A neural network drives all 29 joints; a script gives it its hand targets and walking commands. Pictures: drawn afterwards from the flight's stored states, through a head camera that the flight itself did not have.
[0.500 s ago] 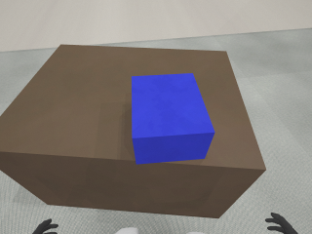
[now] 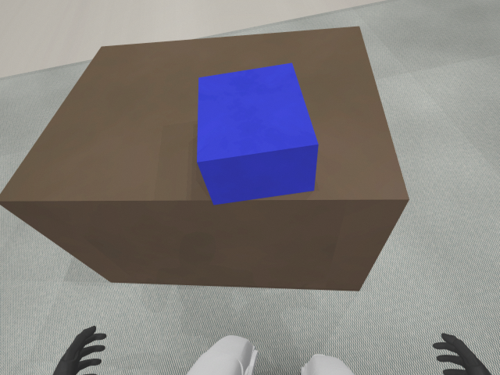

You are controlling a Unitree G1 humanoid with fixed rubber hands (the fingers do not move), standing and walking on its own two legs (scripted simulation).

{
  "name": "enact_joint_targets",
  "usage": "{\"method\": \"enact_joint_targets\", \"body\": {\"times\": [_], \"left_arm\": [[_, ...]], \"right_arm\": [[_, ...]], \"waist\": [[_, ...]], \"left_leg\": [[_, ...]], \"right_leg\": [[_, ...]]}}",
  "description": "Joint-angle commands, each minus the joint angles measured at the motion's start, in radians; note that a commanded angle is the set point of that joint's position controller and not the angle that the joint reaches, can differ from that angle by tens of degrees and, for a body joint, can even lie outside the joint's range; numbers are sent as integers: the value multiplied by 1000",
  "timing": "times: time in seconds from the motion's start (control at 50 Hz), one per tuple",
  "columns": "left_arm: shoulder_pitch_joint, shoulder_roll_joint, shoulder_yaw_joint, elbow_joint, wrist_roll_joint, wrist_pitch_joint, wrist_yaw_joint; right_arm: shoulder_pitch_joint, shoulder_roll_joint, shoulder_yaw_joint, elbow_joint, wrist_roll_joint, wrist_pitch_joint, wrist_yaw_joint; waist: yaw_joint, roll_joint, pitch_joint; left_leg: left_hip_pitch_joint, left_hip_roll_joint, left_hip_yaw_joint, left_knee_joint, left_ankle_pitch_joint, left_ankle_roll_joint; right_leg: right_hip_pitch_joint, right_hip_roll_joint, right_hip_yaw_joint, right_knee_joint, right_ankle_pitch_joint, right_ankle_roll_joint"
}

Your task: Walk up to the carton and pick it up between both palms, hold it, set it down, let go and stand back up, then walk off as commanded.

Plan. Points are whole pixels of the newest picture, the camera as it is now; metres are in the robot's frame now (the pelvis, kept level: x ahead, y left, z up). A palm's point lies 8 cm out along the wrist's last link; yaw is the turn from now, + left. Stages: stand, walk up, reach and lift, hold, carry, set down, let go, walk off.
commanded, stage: walk off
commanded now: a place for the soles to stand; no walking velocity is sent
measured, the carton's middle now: (254, 131) +0.63 +0.07 -0.04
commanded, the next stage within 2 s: none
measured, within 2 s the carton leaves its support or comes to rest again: neither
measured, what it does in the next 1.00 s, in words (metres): walks backwards: left foot, then right foot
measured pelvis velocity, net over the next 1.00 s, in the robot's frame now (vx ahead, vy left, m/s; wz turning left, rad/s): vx -0.34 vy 0.03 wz -0.04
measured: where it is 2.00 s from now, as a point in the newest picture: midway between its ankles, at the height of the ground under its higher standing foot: outside the picture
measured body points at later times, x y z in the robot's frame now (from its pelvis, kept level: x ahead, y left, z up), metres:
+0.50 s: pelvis -0.16 +0.08 +0.00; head -0.12 +0.12 +0.44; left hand -0.07 +0.42 -0.12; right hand -0.03 -0.23 -0.07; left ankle -0.05 +0.16 -0.73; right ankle -0.14 -0.10 -0.65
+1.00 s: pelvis -0.34 +0.03 +0.00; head -0.30 +0.00 +0.45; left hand -0.24 +0.35 -0.08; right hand -0.23 -0.30 -0.12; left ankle -0.32 +0.19 -0.61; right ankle -0.27 -0.01 -0.73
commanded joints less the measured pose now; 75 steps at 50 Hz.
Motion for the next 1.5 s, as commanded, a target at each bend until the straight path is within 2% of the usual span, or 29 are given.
{"method": "enact_joint_targets", "body": {"times": [0.0,0.1,0.16,0.2,0.22,0.24,0.26,0.28,0.34,0.46,0.52,0.58,0.68,0.72,0.76,0.78,0.82,0.88,0.96,0.98,1.1,1.2,1.22,1.24,1.26,1.3,1.34,1.4,1.48], "left_arm": [[-17,235,60,-107,110,-10,19],[-93,268,65,-133,108,-3,8],[-157,294,75,-155,111,9,2],[-157,293,75,-132,107,14,-1],[-127,260,67,-116,107,20,1],[-87,224,58,-97,89,19,3],[-57,194,60,-92,85,24,7],[-61,234,83,-110,81,39,16],[36,282,73,-29,54,37,-1],[123,262,77,21,65,30,-16],[182,252,72,48,61,44,-31],[203,242,70,49,57,51,-37],[288,203,66,52,72,44,-50],[361,202,72,61,72,44,-53],[359,214,76,69,78,36,-49],[235,263,81,21,82,34,-41],[-41,256,92,-105,93,28,-35],[-207,242,77,-154,88,14,-19],[-81,191,69,-125,96,20,-25],[-59,203,75,-137,95,27,-26],[-68,185,70,-131,110,67,-38],[-48,224,66,-113,87,61,-34],[-18,186,67,-89,73,55,-36],[-19,162,77,-102,65,46,-36],[-38,212,118,-174,91,50,-35],[55,244,100,-76,79,38,-51],[109,227,72,-31,73,20,-46],[-22,187,56,-54,81,-20,-33],[65,174,56,-56,83,-58,-2]], "right_arm": [[38,-137,-118,-54,7,-13,-15],[99,-143,-123,-33,14,-23,3],[172,-146,-135,-12,19,-20,17],[200,-152,-143,14,9,-28,24],[201,-156,-145,4,-1,-28,24],[177,-195,-145,-15,-11,-39,21],[57,-213,-138,-83,-22,-51,15],[-27,-266,-144,-116,-24,-55,4],[-155,-222,-140,-150,-23,-74,-12],[5,-125,-105,-128,-8,-84,-23],[9,-151,-101,-118,-8,-78,-30],[-29,-191,-111,-121,-12,-71,-29],[-43,-200,-111,-112,-34,-53,-31],[-41,-220,-115,-105,-32,-47,-32],[-31,-192,-94,-86,-17,-38,-36],[22,-127,-83,-75,-1,-41,-39],[5,-143,-102,-119,-12,-41,-54],[113,-210,-111,-75,11,-40,-44],[147,-203,-108,-36,16,-49,-43],[186,-227,-117,-28,19,-49,-44],[336,-160,-87,31,26,-56,-47],[384,-146,-108,11,-8,-71,-6],[280,-169,-120,-17,-20,-77,-8],[131,-183,-113,-79,-42,-87,-20],[48,-227,-140,-110,-49,-106,-37],[-120,-161,-132,-142,-46,-124,-45],[-80,-105,-123,-142,-51,-124,-33],[213,-88,-116,-77,-57,-108,-6],[210,-136,-120,-126,-46,-80,18]], "waist": [[-14,-220,-63],[-49,-230,-70],[-87,-320,-42],[-126,-231,-81],[-138,-180,-73],[-148,23,-57],[-110,113,23],[-96,124,80],[-30,79,67],[-76,57,-212],[-64,118,-216],[-52,139,-178],[-29,191,-190],[-7,261,-218],[24,74,-191],[13,-359,-136],[-12,-261,-9],[-118,-148,61],[-47,-205,-51],[-46,-247,-76],[-41,-377,-143],[-106,-147,-138],[-90,123,-127],[-71,224,-49],[-55,237,89],[19,46,50],[-9,26,-54],[-177,113,-181],[-143,175,-151]], "left_leg": [[-100,-16,-35,-23,-22,-28],[62,46,26,-176,-5,-12],[188,132,60,-396,36,14],[343,133,49,-523,102,24],[365,154,3,-585,45,30],[224,267,-232,-757,-165,54],[-82,401,-493,-1004,-289,109],[-287,420,-524,-1096,-517,122],[-180,321,-300,-1032,-321,53],[334,321,-256,-880,79,48],[273,306,-214,-993,-111,-13],[172,342,-254,-1034,-230,31],[129,330,-162,-1038,-131,48],[85,285,-89,-1070,-94,-17],[-38,175,16,-762,-131,-64],[-121,-1,151,-239,-161,-61],[-86,-101,-5,160,-92,-42],[-35,-41,-40,250,88,-34],[-54,-25,60,127,91,-50],[-30,-51,111,15,60,-49],[179,24,220,-514,-66,-8],[462,106,170,-818,-64,93],[355,272,-104,-916,-258,152],[114,487,-430,-1042,-428,219],[-118,555,-497,-1140,-499,256],[-163,404,-222,-1066,-212,157],[108,305,-32,-965,-35,118],[565,298,-63,-832,150,141],[444,297,-12,-761,165,132]], "right_leg": [[69,-271,333,-313,50,-142],[-83,-263,263,-332,-91,-158],[-227,-267,243,-345,-260,-120],[-333,-210,197,-215,-384,-53],[-394,-159,152,-91,-456,-14],[-379,-20,32,192,-412,38],[-308,116,56,510,-364,77],[-234,125,164,641,-348,84],[-210,98,191,669,-174,75],[-225,104,169,528,-185,72],[-139,97,84,454,-182,65],[-76,68,62,422,-224,57],[63,40,-11,147,-307,18],[217,68,-78,-34,-327,-5],[281,-2,49,-246,-231,-63],[101,-225,429,-389,-351,-113],[-296,-306,473,-554,-534,-135],[-289,-181,245,-447,-269,0],[-23,-147,214,-376,-192,-15],[26,-111,183,-414,-236,55],[82,-107,131,-442,-220,58],[-208,-55,87,-251,-422,160],[-272,19,36,114,-464,125],[-310,115,30,455,-310,109],[-283,43,196,663,-299,108],[-81,44,177,736,-174,86],[-163,44,87,548,-122,86],[-295,24,-25,173,-203,81],[-99,8,-102,-119,-173,53]]}}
